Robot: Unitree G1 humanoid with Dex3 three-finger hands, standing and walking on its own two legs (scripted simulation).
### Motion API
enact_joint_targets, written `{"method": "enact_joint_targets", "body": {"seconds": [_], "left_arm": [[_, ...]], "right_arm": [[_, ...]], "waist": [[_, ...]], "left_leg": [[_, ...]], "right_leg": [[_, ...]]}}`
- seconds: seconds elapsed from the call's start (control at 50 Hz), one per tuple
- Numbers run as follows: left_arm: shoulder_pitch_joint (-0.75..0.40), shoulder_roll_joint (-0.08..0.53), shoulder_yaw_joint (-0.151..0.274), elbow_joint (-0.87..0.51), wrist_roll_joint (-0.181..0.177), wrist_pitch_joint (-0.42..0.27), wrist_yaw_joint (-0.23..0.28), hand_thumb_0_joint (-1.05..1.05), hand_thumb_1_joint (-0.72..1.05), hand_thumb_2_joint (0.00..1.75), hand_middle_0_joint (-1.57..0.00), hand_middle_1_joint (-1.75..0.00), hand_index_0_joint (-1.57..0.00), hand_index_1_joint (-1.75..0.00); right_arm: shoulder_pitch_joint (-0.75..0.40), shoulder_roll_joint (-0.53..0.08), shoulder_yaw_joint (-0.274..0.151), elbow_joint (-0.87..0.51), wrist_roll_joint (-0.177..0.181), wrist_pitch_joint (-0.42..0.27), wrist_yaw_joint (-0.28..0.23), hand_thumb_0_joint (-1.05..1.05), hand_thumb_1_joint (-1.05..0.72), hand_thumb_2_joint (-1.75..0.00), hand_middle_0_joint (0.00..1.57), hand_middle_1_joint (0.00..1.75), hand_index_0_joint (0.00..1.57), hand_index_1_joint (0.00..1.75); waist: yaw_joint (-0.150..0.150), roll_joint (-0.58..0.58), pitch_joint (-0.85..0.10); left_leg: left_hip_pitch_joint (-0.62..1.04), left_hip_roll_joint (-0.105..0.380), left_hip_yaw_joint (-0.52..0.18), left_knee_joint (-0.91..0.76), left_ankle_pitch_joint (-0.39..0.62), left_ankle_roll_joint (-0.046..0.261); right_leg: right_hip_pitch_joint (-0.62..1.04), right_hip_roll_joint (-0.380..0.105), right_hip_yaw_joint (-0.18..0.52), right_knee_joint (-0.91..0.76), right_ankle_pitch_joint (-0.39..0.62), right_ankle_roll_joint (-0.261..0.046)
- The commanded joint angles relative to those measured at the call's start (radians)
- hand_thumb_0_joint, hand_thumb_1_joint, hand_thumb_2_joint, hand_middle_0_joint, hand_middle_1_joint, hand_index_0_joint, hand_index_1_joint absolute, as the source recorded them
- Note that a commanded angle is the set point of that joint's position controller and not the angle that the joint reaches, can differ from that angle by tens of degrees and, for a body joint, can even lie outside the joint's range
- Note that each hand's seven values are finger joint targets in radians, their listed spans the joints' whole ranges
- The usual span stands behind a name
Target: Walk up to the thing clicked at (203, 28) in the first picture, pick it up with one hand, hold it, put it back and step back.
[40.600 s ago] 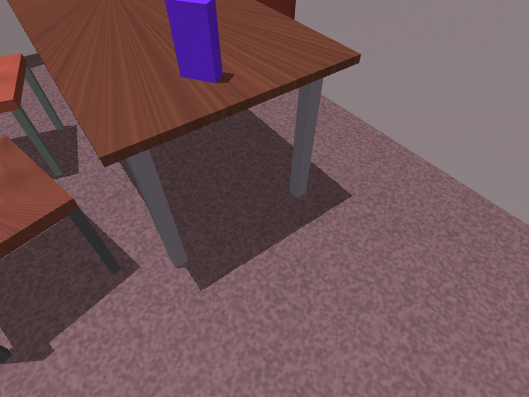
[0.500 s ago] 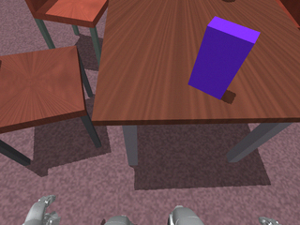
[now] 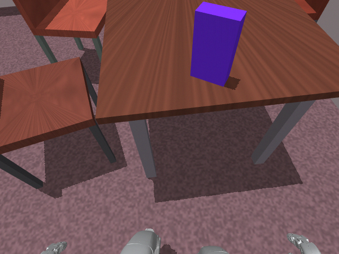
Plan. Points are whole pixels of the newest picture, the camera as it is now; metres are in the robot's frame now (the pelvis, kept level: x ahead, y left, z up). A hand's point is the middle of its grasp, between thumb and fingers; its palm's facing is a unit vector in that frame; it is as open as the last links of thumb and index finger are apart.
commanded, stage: step back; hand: right
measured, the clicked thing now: (214, 48) +0.64 -0.12 +0.09
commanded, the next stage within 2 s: none
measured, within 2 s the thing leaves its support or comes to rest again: neither
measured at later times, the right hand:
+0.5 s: hand out of the picture -0.02 -0.26 -0.12, palm faces -0.11 +0.89 -0.44, open 7.3 cm
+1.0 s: hand out of the picture -0.22 -0.30 -0.16, palm faces -0.17 +0.89 -0.41, open 7.3 cm
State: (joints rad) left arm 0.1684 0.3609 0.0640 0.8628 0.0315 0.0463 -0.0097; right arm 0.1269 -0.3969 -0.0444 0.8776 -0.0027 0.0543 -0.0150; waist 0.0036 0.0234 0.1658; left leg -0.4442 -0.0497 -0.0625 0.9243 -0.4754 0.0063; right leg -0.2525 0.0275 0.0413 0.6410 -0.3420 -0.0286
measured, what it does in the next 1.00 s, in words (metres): walks backwards: left foot, then right foot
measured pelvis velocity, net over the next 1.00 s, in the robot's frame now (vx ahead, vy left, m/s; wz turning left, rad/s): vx -0.31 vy -0.04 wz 0.12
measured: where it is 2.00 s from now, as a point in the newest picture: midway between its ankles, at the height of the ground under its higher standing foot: outside the picture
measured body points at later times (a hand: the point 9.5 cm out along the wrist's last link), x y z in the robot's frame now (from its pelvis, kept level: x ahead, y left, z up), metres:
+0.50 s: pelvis -0.14 +0.00 +0.01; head -0.09 +0.03 +0.45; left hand -0.05 +0.33 -0.12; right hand -0.01 -0.30 -0.09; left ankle -0.10 +0.12 -0.72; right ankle -0.17 -0.15 -0.64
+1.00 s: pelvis -0.31 -0.04 -0.01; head -0.25 -0.03 +0.43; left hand -0.21 +0.30 -0.12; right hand -0.21 -0.35 -0.13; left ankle -0.33 +0.08 -0.73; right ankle -0.22 -0.16 -0.72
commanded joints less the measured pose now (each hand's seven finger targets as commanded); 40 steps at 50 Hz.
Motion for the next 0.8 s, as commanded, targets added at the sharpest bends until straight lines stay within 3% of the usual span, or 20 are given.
{"method": "enact_joint_targets", "body": {"seconds": [0.0,0.1,0.16,0.22,0.24,0.26,0.28,0.32,0.34,0.36,0.42,0.5,0.54,0.6,0.62,0.64,0.66,0.68,0.72,0.78], "left_arm": [[-0.128,0.245,0.074,-0.146,-0.002,-0.028,0.029,0.0,0.9,0.9,-0.2,-0.3,-0.2,-0.3],[-0.014,0.234,0.074,-0.16,0.006,-0.024,0.038,0.0,0.9,0.9,-0.2,-0.3,-0.2,-0.3],[-0.02,0.245,0.071,-0.171,0.0,-0.015,0.038,0.0,0.9,0.9,-0.2,-0.3,-0.2,-0.3],[-0.065,0.255,0.063,-0.188,-0.014,-0.001,0.026,0.0,0.9,0.9,-0.2,-0.3,-0.2,-0.3],[-0.046,0.224,0.054,-0.195,-0.015,0.002,0.022,0.0,0.9,0.9,-0.2,-0.3,-0.2,-0.3],[-0.086,0.198,0.048,-0.21,-0.022,-0.003,0.025,0.0,0.9,0.9,-0.2,-0.3,-0.2,-0.3],[-0.154,0.229,0.071,-0.205,-0.008,0.0,0.039,0.0,0.9,0.9,-0.2,-0.3,-0.2,-0.3],[-0.079,0.214,0.072,-0.16,-0.023,0.007,0.04,0.0,0.9,0.9,-0.2,-0.3,-0.2,-0.3],[-0.034,0.21,0.072,-0.141,-0.029,0.005,0.039,0.0,0.9,0.9,-0.2,-0.3,-0.2,-0.3],[-0.009,0.221,0.078,-0.126,-0.026,0.004,0.036,0.0,0.9,0.9,-0.2,-0.3,-0.2,-0.3],[-0.004,0.2,0.078,-0.128,-0.014,0.0,0.029,0.0,0.9,0.9,-0.2,-0.3,-0.2,-0.3],[-0.012,0.192,0.069,-0.134,-0.012,-0.006,0.021,0.0,0.9,0.9,-0.2,-0.3,-0.2,-0.3],[0.029,0.193,0.066,-0.108,-0.011,-0.012,0.017,0.0,0.9,0.9,-0.2,-0.3,-0.2,-0.3],[0.162,0.195,0.07,-0.035,-0.003,-0.019,0.014,0.0,0.9,0.9,-0.2,-0.3,-0.2,-0.3],[0.147,0.236,0.082,-0.038,0.01,-0.022,0.014,0.0,0.9,0.9,-0.2,-0.3,-0.2,-0.3],[0.131,0.323,0.106,-0.059,0.017,-0.027,0.013,0.0,0.9,0.9,-0.2,-0.3,-0.2,-0.3],[0.048,0.421,0.12,-0.095,0.017,-0.021,0.013,0.0,0.9,0.9,-0.2,-0.3,-0.2,-0.3],[-0.014,0.383,0.107,-0.121,0.012,-0.029,0.017,0.0,0.9,0.9,-0.2,-0.3,-0.2,-0.3],[-0.122,0.279,0.078,-0.137,0.008,-0.031,0.028,0.0,0.9,0.9,-0.2,-0.3,-0.2,-0.3],[-0.096,0.274,0.081,-0.151,0.017,-0.029,0.035,0.0,0.9,0.9,-0.2,-0.3,-0.2,-0.3]], "right_arm": [[0.082,-0.191,-0.05,-0.057,0.013,-0.031,-0.021,0.0,-0.9,-0.9,0.2,0.3,0.2,0.3],[0.064,-0.184,-0.042,-0.084,0.0,-0.041,-0.024,0.0,-0.9,-0.9,0.2,0.3,0.2,0.3],[0.096,-0.176,-0.047,-0.079,-0.01,-0.048,-0.018,0.0,-0.9,-0.9,0.2,0.3,0.2,0.3],[0.186,-0.18,-0.061,-0.039,-0.018,-0.055,-0.01,0.0,-0.9,-0.9,0.2,0.3,0.2,0.3],[0.162,-0.225,-0.076,-0.048,-0.029,-0.058,-0.01,0.0,-0.9,-0.9,0.2,0.3,0.2,0.3],[0.106,-0.34,-0.099,-0.068,-0.03,-0.054,-0.002,0.0,-0.9,-0.9,0.2,0.3,0.2,0.3],[0.089,-0.387,-0.11,-0.083,-0.038,-0.056,-0.001,0.0,-0.9,-0.9,0.2,0.3,0.2,0.3],[0.011,-0.286,-0.077,-0.088,-0.033,-0.062,-0.012,0.0,-0.9,-0.9,0.2,0.3,0.2,0.3],[-0.02,-0.257,-0.067,-0.095,-0.036,-0.061,-0.016,0.0,-0.9,-0.9,0.2,0.3,0.2,0.3],[-0.021,-0.248,-0.07,-0.099,-0.029,-0.062,-0.019,0.0,-0.9,-0.9,0.2,0.3,0.2,0.3],[0.026,-0.224,-0.068,-0.1,-0.033,-0.058,-0.019,0.0,-0.9,-0.9,0.2,0.3,0.2,0.3],[0.061,-0.246,-0.078,-0.107,-0.031,-0.051,-0.02,0.0,-0.9,-0.9,0.2,0.3,0.2,0.3],[0.032,-0.26,-0.078,-0.123,-0.031,-0.043,-0.014,0.0,-0.9,-0.9,0.2,0.3,0.2,0.3],[-0.028,-0.276,-0.079,-0.135,-0.018,-0.022,-0.008,0.0,-0.9,-0.9,0.2,0.3,0.2,0.3],[-0.02,-0.234,-0.066,-0.134,-0.012,-0.018,-0.007,0.0,-0.9,-0.9,0.2,0.3,0.2,0.3],[-0.023,-0.175,-0.052,-0.157,-0.003,-0.02,-0.008,0.0,-0.9,-0.9,0.2,0.3,0.2,0.3],[-0.068,-0.19,-0.063,-0.155,-0.005,-0.016,-0.027,0.0,-0.9,-0.9,0.2,0.3,0.2,0.3],[-0.046,-0.221,-0.071,-0.138,-0.006,-0.013,-0.026,0.0,-0.9,-0.9,0.2,0.3,0.2,0.3],[0.037,-0.207,-0.063,-0.095,0.006,-0.022,-0.021,0.0,-0.9,-0.9,0.2,0.3,0.2,0.3],[0.075,-0.196,-0.055,-0.087,-0.004,-0.03,-0.022,0.0,-0.9,-0.9,0.2,0.3,0.2,0.3]], "waist": [[-0.033,-0.169,-0.124],[0.049,-0.186,-0.199],[0.039,-0.214,-0.231],[-0.022,-0.166,-0.249],[-0.011,-0.066,-0.245],[-0.024,0.195,-0.22],[-0.076,0.222,-0.189],[0.0,0.052,-0.174],[0.028,0.054,-0.157],[0.033,0.087,-0.154],[-0.003,0.105,-0.169],[-0.037,0.149,-0.213],[-0.023,0.181,-0.238],[0.04,0.18,-0.272],[0.031,0.092,-0.236],[0.032,-0.162,-0.19],[0.077,-0.329,-0.135],[0.041,-0.263,-0.089],[-0.03,-0.122,-0.099],[-0.003,-0.193,-0.136]], "left_leg": [[-0.009,-0.059,-0.085,0.252,-0.023,-0.008],[-0.066,-0.014,-0.035,0.043,-0.07,-0.031],[0.035,0.025,0.018,-0.206,-0.031,-0.013],[0.227,0.018,0.078,-0.488,0.256,0.007],[0.29,0.124,-0.08,-0.523,0.321,0.049],[0.264,0.352,-0.374,-0.579,0.451,0.183],[0.125,0.468,-0.519,-0.627,0.508,0.309],[0.18,0.374,-0.305,-0.545,0.653,0.257],[0.209,0.331,-0.233,-0.519,0.676,0.22],[0.222,0.323,-0.203,-0.501,0.685,0.22],[0.324,0.307,-0.176,-0.47,0.708,0.238],[0.392,0.314,-0.165,-0.447,0.658,0.243],[0.337,0.301,-0.144,-0.439,0.594,0.22],[0.19,0.269,-0.112,-0.378,0.455,0.148],[0.054,0.208,-0.101,-0.329,0.303,0.089],[-0.136,0.028,-0.038,-0.144,0.035,0.02],[-0.073,-0.036,-0.049,0.114,-0.156,-0.009],[-0.037,-0.013,-0.128,0.248,-0.12,-0.018],[-0.034,-0.058,-0.118,0.285,-0.008,-0.006],[-0.009,-0.028,-0.061,0.221,-0.025,-0.024]], "right_leg": [[-0.03,-0.246,0.181,-0.232,0.488,-0.181],[0.229,-0.284,0.194,-0.152,0.609,-0.212],[0.222,-0.283,0.18,-0.096,0.625,-0.188],[0.081,-0.235,0.138,-0.026,0.429,-0.12],[-0.039,-0.173,0.111,0.029,0.272,-0.068],[-0.194,0.018,-0.026,0.196,-0.073,0.0],[-0.166,0.056,0.079,0.443,-0.311,0.017],[-0.225,0.082,0.186,0.618,-0.245,0.001],[-0.257,0.08,0.174,0.64,-0.212,0.003],[-0.252,0.074,0.159,0.655,-0.184,0.011],[-0.257,0.064,0.126,0.548,-0.189,0.056],[-0.2,0.026,0.06,0.274,-0.181,0.067],[-0.097,0.006,0.003,0.134,-0.153,0.05],[0.114,0.0,-0.056,-0.183,0.064,0.002],[0.15,-0.058,0.061,-0.216,0.053,-0.02],[0.134,-0.259,0.363,-0.284,0.022,-0.096],[-0.142,-0.447,0.528,-0.378,0.019,-0.258],[-0.228,-0.45,0.509,-0.38,0.034,-0.271],[-0.149,-0.28,0.21,-0.237,0.315,-0.175],[-0.054,-0.262,0.151,-0.191,0.381,-0.174]]}}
